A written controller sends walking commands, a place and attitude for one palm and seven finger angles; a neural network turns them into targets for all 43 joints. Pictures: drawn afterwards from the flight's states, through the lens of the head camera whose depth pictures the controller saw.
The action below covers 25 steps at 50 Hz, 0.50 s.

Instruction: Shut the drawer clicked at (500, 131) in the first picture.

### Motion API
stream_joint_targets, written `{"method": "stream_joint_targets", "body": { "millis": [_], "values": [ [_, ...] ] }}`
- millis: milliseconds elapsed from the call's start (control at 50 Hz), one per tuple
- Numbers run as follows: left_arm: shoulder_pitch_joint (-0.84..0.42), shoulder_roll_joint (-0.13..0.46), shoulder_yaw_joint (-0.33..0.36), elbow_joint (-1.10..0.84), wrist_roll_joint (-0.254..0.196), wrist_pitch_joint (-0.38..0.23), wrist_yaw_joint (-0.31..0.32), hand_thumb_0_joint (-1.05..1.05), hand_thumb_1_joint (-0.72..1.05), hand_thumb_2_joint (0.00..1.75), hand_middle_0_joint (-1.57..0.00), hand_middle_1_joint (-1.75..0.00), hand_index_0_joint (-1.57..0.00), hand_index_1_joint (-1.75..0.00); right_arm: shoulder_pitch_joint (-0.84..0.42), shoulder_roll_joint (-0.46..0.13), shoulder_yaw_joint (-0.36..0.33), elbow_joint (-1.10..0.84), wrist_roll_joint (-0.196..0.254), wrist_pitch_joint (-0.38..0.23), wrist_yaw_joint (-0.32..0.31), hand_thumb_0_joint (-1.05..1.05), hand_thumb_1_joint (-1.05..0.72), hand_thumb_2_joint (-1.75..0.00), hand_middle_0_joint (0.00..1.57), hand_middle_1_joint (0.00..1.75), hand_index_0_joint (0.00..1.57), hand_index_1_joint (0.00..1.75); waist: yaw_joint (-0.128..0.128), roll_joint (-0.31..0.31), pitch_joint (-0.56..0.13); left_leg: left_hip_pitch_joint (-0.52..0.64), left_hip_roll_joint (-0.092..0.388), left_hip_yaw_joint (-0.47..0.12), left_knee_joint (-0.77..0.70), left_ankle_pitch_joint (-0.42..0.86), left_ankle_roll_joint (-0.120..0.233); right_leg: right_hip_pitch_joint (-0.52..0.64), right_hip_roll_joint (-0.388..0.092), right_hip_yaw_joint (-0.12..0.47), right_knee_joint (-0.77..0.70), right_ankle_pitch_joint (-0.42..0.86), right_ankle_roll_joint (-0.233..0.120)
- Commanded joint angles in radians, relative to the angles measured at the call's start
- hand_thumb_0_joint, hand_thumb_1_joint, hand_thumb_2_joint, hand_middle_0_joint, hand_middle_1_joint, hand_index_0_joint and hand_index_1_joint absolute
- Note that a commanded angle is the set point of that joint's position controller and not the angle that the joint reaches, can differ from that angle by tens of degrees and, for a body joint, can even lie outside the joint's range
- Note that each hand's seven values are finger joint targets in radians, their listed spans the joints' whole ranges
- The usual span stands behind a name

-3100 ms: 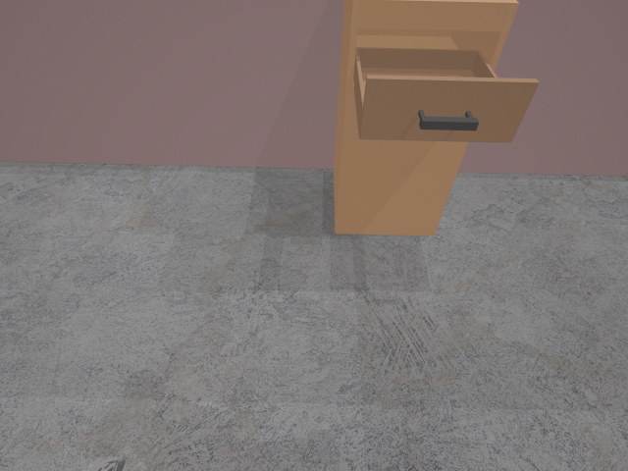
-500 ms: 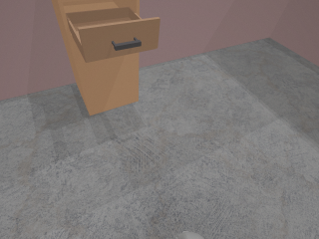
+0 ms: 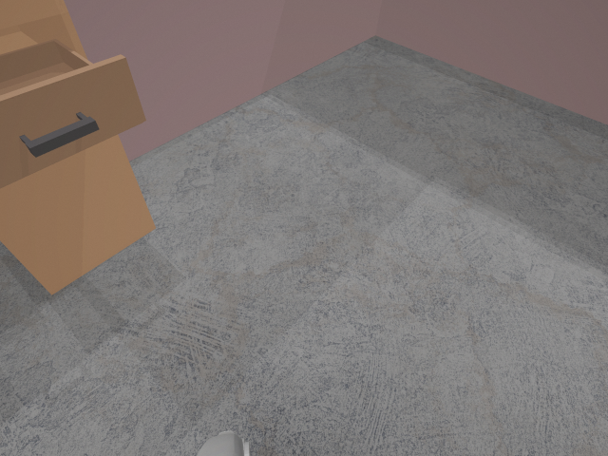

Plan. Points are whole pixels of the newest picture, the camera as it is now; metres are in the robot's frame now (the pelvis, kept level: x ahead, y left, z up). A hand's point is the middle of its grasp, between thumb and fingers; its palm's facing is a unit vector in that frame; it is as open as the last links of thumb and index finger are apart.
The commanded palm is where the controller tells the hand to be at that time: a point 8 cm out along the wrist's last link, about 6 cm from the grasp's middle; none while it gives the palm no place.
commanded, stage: walk to a spot facing it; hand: left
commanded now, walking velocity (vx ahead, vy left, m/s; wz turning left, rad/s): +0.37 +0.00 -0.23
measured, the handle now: (59, 131) +0.70 +0.52 +0.00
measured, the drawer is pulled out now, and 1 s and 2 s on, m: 0.30 0.30 0.30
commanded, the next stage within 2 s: turn to face it in 0.82 s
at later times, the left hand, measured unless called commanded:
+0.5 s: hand (183, 363) +0.29 +0.21 -0.17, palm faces -0.17 -0.98 -0.11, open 7.4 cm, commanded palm none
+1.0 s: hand (248, 249) +0.54 +0.13 -0.17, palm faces -0.30 -0.93 -0.21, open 7.3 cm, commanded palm none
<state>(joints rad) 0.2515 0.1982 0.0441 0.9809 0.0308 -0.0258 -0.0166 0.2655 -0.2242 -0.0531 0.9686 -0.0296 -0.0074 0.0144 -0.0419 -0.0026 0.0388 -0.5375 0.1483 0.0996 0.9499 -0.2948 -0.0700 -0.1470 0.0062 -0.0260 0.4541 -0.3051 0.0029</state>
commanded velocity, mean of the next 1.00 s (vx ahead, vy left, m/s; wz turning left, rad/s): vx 0.30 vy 0.00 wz -0.22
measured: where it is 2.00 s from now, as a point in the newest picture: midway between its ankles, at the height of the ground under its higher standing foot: (318, 364)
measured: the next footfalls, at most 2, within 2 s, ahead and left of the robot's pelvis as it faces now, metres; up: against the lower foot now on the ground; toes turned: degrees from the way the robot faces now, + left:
left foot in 0.12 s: +0.19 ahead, +0.13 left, +0.00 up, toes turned +7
right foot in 0.72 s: +0.43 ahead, -0.13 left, +0.00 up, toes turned -25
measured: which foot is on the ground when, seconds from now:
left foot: up 0.00-0.10, down 0.12-0.72, up 0.74-1.00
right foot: down 0.00-0.12, up 0.14-0.70, down 0.72-1.00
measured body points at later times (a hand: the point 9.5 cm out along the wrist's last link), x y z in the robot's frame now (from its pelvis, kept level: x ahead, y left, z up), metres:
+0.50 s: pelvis +0.21 +0.05 +0.01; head +0.24 +0.07 +0.46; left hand +0.30 +0.26 -0.16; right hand +0.11 -0.15 -0.13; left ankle +0.15 +0.12 -0.74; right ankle +0.27 -0.12 -0.66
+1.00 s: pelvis +0.43 -0.04 +0.00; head +0.45 -0.04 +0.45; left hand +0.56 +0.17 -0.15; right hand +0.42 -0.29 -0.14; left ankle +0.56 +0.07 -0.69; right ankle +0.39 -0.12 -0.74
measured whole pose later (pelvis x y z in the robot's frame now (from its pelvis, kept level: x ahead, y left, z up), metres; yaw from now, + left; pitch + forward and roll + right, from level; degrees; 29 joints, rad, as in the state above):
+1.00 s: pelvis +0.43 -0.04 +0.00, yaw -19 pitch -1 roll -2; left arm 0.24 0.19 0.06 1.05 0.03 -0.05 0.01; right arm 0.18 -0.18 -0.06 0.99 -0.02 -0.03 -0.01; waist -0.03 0.02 0.04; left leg -0.55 0.17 0.08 0.88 -0.26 -0.06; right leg -0.18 0.04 -0.12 0.47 -0.27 -0.06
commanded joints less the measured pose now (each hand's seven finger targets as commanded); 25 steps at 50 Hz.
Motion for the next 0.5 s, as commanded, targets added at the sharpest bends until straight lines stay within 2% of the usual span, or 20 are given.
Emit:
{"method": "stream_joint_targets", "body": {
  "millis": [0,20,40,60,80,100,120,140,160,180,200,240,260,300,320,400,460,480],
  "values": [
    [-0.011,0.211,0.052,-0.039,-0.001,-0.028,0.014,0.0,0.9,0.9,-0.2,-0.3,-0.2,-0.3,-0.017,-0.052,-0.017,-0.088,0.008,-0.037,0.014,0.0,-0.9,-0.9,0.2,0.3,0.2,0.3,0.018,-0.147,0.042,0.123,-0.025,0.006,-0.189,0.044,0.015,-0.14,-0.23,0.191,-0.227,-0.037,-0.154],
    [-0.01,0.208,0.053,-0.033,-0.002,-0.026,0.013,0.0,0.9,0.9,-0.2,-0.3,-0.2,-0.3,-0.012,-0.056,-0.02,-0.085,0.009,-0.042,0.013,0.0,-0.9,-0.9,0.2,0.3,0.2,0.3,0.013,-0.126,0.046,0.177,-0.042,0.017,-0.233,0.054,0.02,-0.15,-0.224,0.196,-0.212,-0.046,-0.149],
    [-0.018,0.207,0.054,-0.032,-0.005,-0.023,0.013,0.0,0.9,0.9,-0.2,-0.3,-0.2,-0.3,0.023,-0.063,-0.023,-0.075,0.009,-0.048,0.009,0.0,-0.9,-0.9,0.2,0.3,0.2,0.3,-0.008,-0.104,0.046,0.262,-0.053,0.026,-0.289,0.082,0.022,-0.181,-0.211,0.188,-0.178,-0.06,-0.137],
    [-0.028,0.194,0.054,-0.031,-0.009,-0.02,0.011,0.0,0.9,0.9,-0.2,-0.3,-0.2,-0.3,0.1,-0.082,-0.028,-0.048,0.007,-0.053,0.002,0.0,-0.9,-0.9,0.2,0.3,0.2,0.3,-0.045,-0.063,0.023,0.38,-0.075,0.038,-0.351,0.083,0.023,-0.208,-0.171,0.158,-0.084,-0.034,-0.119],
    [-0.023,0.148,0.048,-0.03,-0.009,-0.017,0.009,0.0,0.9,0.9,-0.2,-0.3,-0.2,-0.3,0.231,-0.135,-0.044,-0.01,0.001,-0.06,-0.01,0.0,-0.9,-0.9,0.2,0.3,0.2,0.3,-0.095,0.073,-0.035,0.536,-0.03,-0.043,-0.431,-0.008,0.038,-0.259,-0.101,0.122,0.152,0.018,-0.094],
    [0.038,0.063,0.038,-0.045,-0.023,-0.007,0.001,0.0,0.9,0.9,-0.2,-0.3,-0.2,-0.3,0.351,-0.251,-0.067,0.014,-0.019,-0.067,-0.021,0.0,-0.9,-0.9,0.2,0.3,0.2,0.3,-0.112,0.393,-0.105,0.65,0.251,-0.426,-0.638,-0.243,0.11,-0.418,0.044,-0.023,0.532,-0.22,-0.033],
    [0.03,0.069,0.033,-0.066,-0.016,-0.009,0.005,0.0,0.9,0.9,-0.2,-0.3,-0.2,-0.3,0.348,-0.248,-0.054,0.02,-0.014,-0.059,-0.029,0.0,-0.9,-0.9,0.2,0.3,0.2,0.3,-0.091,0.411,-0.095,0.594,0.345,-0.671,-0.805,-0.426,0.139,-0.508,0.054,0.045,0.756,-0.271,-0.038],
    [-0.012,0.092,0.042,-0.056,-0.01,-0.009,0.004,0.0,0.9,0.9,-0.2,-0.3,-0.2,-0.3,0.248,-0.199,-0.043,0.01,-0.006,-0.055,-0.037,0.0,-0.9,-0.9,0.2,0.3,0.2,0.3,-0.066,0.285,-0.015,0.468,0.347,-0.64,-0.841,-0.513,0.145,-0.536,-0.016,0.088,0.866,-0.158,-0.048],
    [-0.013,0.086,0.046,-0.043,-0.006,-0.01,-0.005,0.0,0.9,0.9,-0.2,-0.3,-0.2,-0.3,0.157,-0.141,-0.029,-0.014,-0.004,-0.061,-0.038,0.0,-0.9,-0.9,0.2,0.3,0.2,0.3,-0.019,0.167,0.054,0.387,0.302,-0.52,-0.83,-0.438,0.143,-0.551,-0.064,0.086,0.889,-0.045,-0.043],
    [0.012,0.08,0.044,-0.022,-0.001,-0.009,-0.014,0.0,0.9,0.9,-0.2,-0.3,-0.2,-0.3,0.101,-0.091,-0.017,-0.019,-0.001,-0.074,-0.038,0.0,-0.9,-0.9,0.2,0.3,0.2,0.3,0.015,0.106,0.063,0.352,0.263,-0.386,-0.81,-0.288,0.128,-0.524,-0.094,0.077,0.866,0.022,-0.032],
    [0.035,0.059,0.044,-0.004,0.003,0.0,-0.015,0.0,0.9,0.9,-0.2,-0.3,-0.2,-0.3,0.094,-0.067,-0.012,-0.011,0.0,-0.084,-0.04,0.0,-0.9,-0.9,0.2,0.3,0.2,0.3,0.032,0.096,0.052,0.344,0.225,-0.27,-0.792,-0.141,0.106,-0.486,-0.098,0.075,0.843,0.059,-0.02],
    [0.078,0.034,0.043,0.016,0.003,0.019,-0.013,0.0,0.9,0.9,-0.2,-0.3,-0.2,-0.3,0.101,-0.043,-0.009,0.013,0.008,-0.093,-0.043,0.0,-0.9,-0.9,0.2,0.3,0.2,0.3,0.052,0.117,0.022,0.355,0.183,-0.123,-0.779,0.015,0.106,-0.461,-0.1,0.06,0.816,0.102,-0.004],
    [0.075,0.029,0.046,0.014,0.006,0.026,-0.012,0.0,0.9,0.9,-0.2,-0.3,-0.2,-0.3,0.113,-0.027,-0.014,0.021,0.008,-0.095,-0.045,0.0,-0.9,-0.9,0.2,0.3,0.2,0.3,0.05,0.097,0.021,0.366,0.18,-0.091,-0.78,0.055,0.121,-0.478,-0.107,0.056,0.801,0.119,0.003],
    [0.051,0.017,0.046,0.005,0.008,0.03,-0.013,0.0,0.9,0.9,-0.2,-0.3,-0.2,-0.3,0.146,-0.024,-0.014,0.039,0.01,-0.098,-0.046,0.0,-0.9,-0.9,0.2,0.3,0.2,0.3,0.048,0.065,0.024,0.417,0.173,-0.047,-0.782,0.143,0.129,-0.525,-0.112,0.042,0.763,0.15,0.011],
    [0.038,0.013,0.045,0.001,0.007,0.033,-0.015,0.0,0.9,0.9,-0.2,-0.3,-0.2,-0.3,0.153,-0.032,-0.014,0.047,0.012,-0.098,-0.046,0.0,-0.9,-0.9,0.2,0.3,0.2,0.3,0.048,0.074,0.028,0.446,0.177,-0.022,-0.784,0.161,0.14,-0.555,-0.119,0.033,0.739,0.16,0.018],
    [-0.061,0.003,0.04,-0.024,0.008,0.033,-0.021,0.0,0.9,0.9,-0.2,-0.3,-0.2,-0.3,0.224,-0.019,-0.011,0.089,0.013,-0.097,-0.049,0.0,-0.9,-0.9,0.2,0.3,0.2,0.3,0.022,0.093,0.059,0.546,0.174,0.038,-0.774,0.3,0.146,-0.625,-0.13,-0.018,0.594,0.185,0.027],
    [-0.153,-0.011,0.031,-0.042,0.005,0.029,-0.025,0.0,0.9,0.9,-0.2,-0.3,-0.2,-0.3,0.271,-0.02,-0.008,0.114,0.008,-0.093,-0.049,0.0,-0.9,-0.9,0.2,0.3,0.2,0.3,-0.006,0.108,0.09,0.588,0.182,0.082,-0.763,0.374,0.169,-0.611,-0.126,-0.068,0.445,0.18,0.019],
    [-0.189,-0.01,0.029,-0.051,0.004,0.026,-0.026,0.0,0.9,0.9,-0.2,-0.3,-0.2,-0.3,0.293,-0.017,-0.008,0.124,0.005,-0.089,-0.048,0.0,-0.9,-0.9,0.2,0.3,0.2,0.3,-0.024,0.113,0.101,0.597,0.189,0.085,-0.756,0.391,0.171,-0.602,-0.123,-0.08,0.406,0.169,0.012]
  ]
}}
